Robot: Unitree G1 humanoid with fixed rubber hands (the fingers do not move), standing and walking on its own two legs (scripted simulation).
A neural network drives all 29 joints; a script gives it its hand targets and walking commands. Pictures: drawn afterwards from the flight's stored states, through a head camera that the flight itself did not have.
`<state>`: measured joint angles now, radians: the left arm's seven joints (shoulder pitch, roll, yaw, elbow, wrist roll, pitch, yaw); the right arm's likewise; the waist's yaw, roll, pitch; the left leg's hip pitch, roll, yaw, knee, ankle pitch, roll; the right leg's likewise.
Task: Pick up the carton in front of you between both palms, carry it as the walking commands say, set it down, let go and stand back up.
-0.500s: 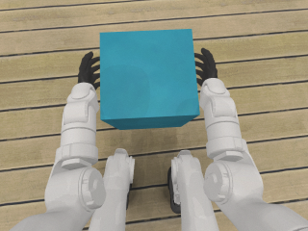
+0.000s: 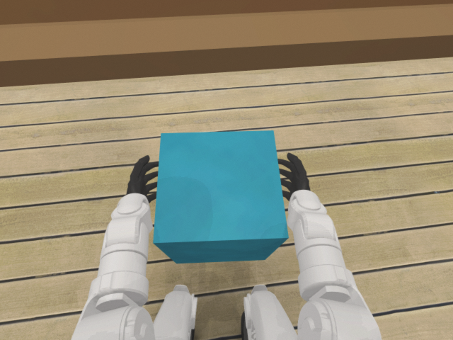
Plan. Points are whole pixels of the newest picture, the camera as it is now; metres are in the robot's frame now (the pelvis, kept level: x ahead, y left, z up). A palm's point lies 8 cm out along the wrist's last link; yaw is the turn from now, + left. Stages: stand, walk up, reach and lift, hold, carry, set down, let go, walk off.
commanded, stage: reach and lift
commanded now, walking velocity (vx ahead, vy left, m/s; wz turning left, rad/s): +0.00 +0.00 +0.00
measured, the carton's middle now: (219, 204) +0.38 +0.01 -0.10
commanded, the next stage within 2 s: hold in 1.52 s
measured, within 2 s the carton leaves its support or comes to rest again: neither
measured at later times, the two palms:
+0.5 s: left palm (114, 179) +0.33 +0.16 +0.12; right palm (338, 180) +0.33 -0.14 +0.12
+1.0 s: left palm (108, 173) +0.33 +0.15 +0.14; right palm (345, 176) +0.33 -0.15 +0.14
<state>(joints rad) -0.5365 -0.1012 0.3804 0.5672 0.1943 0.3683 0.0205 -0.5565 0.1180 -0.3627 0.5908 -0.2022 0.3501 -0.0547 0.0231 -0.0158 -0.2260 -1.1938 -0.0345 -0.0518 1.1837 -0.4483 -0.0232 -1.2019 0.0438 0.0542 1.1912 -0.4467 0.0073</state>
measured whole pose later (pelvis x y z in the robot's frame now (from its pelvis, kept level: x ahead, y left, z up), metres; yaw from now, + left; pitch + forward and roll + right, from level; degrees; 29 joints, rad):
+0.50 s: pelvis +0.04 +0.00 +0.10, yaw +0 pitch +2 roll +0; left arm -0.27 -0.15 0.28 0.38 0.23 0.54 0.01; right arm -0.27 0.15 -0.27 0.39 -0.23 0.53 -0.02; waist 0.01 0.00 -0.09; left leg -0.33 -0.02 -0.06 0.56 -0.27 -0.01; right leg -0.33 0.02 0.06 0.56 -0.26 0.00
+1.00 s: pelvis +0.03 +0.01 +0.11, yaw +0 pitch -4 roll +0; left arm -0.34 -0.17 0.32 0.37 0.30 0.62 -0.02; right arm -0.34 0.17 -0.33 0.37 -0.31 0.61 0.02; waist 0.00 0.00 0.03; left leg -0.16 -0.02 -0.06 0.45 -0.21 -0.01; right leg -0.16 0.02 0.07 0.45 -0.21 0.01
